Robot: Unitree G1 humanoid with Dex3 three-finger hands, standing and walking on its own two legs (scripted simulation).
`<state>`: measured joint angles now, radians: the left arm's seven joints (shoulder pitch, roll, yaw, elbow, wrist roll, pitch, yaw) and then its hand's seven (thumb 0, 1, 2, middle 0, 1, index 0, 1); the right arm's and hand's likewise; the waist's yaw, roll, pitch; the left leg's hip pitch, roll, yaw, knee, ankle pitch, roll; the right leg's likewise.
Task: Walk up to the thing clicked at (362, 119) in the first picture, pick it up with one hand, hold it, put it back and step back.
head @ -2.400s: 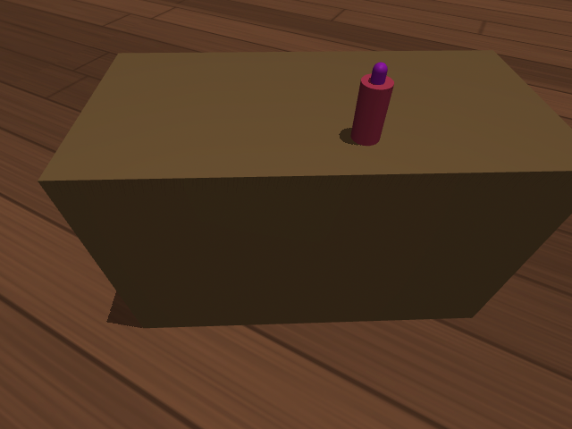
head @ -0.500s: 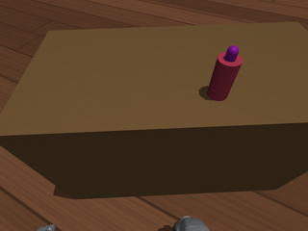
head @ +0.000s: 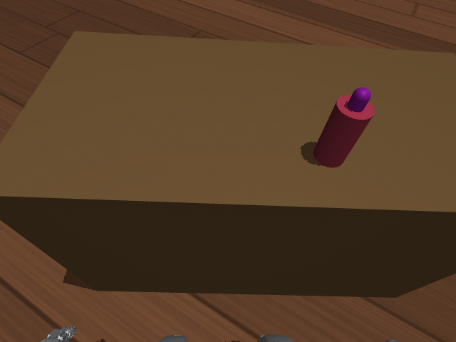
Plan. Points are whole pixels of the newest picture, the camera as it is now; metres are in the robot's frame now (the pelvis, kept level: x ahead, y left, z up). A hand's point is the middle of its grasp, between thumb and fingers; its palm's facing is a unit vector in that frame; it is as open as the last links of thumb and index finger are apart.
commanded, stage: walk up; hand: right
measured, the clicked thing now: (344, 126) +0.49 -0.23 +0.08
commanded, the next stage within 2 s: stand in 1.70 s
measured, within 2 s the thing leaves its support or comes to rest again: neither
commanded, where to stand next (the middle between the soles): +0.05 +0.00 m, yaw -2 degrees
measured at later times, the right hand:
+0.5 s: hand out of the picture +0.08 -0.24 -0.13, palm faces -0.01 +0.95 -0.32, open 7.4 cm
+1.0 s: hand out of the picture +0.07 -0.24 -0.14, palm faces +0.01 +0.95 -0.31, open 7.4 cm
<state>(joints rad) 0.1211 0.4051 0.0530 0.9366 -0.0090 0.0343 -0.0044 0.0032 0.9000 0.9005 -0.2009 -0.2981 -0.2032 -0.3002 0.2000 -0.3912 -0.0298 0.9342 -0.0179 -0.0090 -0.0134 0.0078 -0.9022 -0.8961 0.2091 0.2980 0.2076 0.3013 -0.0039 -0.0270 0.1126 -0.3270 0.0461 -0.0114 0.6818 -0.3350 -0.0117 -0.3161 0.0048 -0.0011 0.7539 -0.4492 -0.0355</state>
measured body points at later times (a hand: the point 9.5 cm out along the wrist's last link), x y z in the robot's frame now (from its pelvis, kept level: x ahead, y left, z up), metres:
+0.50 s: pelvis -0.02 +0.01 +0.02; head -0.01 +0.01 +0.47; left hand +0.09 +0.31 -0.11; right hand +0.08 -0.29 -0.11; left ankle +0.01 +0.13 -0.72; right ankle -0.01 -0.14 -0.72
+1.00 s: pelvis -0.01 +0.01 +0.02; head +0.00 +0.00 +0.47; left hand +0.05 +0.31 -0.11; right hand +0.07 -0.29 -0.11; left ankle +0.01 +0.13 -0.72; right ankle -0.01 -0.14 -0.72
